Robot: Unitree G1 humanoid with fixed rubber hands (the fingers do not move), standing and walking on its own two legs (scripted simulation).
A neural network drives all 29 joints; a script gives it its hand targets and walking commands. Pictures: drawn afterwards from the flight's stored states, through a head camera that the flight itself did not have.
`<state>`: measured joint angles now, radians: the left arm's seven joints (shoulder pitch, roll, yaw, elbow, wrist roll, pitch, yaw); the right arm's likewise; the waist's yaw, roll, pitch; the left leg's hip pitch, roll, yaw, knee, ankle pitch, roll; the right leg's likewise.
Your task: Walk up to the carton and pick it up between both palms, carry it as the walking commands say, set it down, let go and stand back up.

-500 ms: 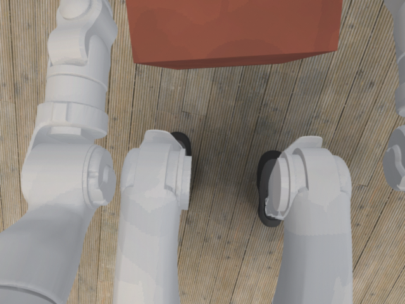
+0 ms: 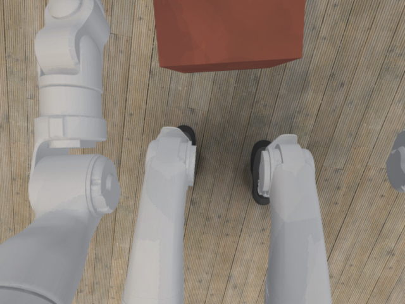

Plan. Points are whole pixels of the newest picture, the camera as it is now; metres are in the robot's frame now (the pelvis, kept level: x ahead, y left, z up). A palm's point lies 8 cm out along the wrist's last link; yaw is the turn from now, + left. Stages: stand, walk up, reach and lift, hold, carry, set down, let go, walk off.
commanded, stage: set down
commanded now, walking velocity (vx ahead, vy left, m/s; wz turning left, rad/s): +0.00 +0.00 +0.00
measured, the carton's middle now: out of the picture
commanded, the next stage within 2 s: let go in 0.54 s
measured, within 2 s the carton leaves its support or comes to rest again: neither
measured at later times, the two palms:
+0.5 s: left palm out of the picture +0.54 +0.21 +0.02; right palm out of the picture +0.59 -0.20 +0.03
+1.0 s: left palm out of the picture +0.43 +0.24 +0.08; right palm out of the picture +0.46 -0.20 +0.08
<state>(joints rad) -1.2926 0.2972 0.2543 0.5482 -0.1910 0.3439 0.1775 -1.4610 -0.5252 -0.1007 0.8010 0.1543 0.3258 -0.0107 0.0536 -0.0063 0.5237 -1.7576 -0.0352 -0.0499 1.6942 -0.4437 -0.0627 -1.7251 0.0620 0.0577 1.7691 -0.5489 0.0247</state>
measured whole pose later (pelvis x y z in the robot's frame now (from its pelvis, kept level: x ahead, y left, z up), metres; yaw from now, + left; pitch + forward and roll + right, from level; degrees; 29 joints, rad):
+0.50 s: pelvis +0.01 +0.00 +0.13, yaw -1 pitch +26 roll +1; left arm -1.24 0.29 0.29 0.56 -0.13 0.34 0.14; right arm -1.44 -0.52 -0.14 0.84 0.13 0.32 0.04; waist 0.06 -0.02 0.52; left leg -1.32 -0.02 -0.05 1.14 -0.28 -0.05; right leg -1.31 0.06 0.08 1.22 -0.37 0.01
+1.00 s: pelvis +0.05 +0.01 +0.20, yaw -1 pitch +18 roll +0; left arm -0.59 0.27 0.14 0.39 -0.04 0.24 0.01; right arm -0.68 -0.31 -0.15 0.47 0.02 0.24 -0.05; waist 0.04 0.01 0.43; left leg -0.93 -0.02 -0.05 0.87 -0.25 -0.02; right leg -0.90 0.03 0.09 0.91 -0.33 0.04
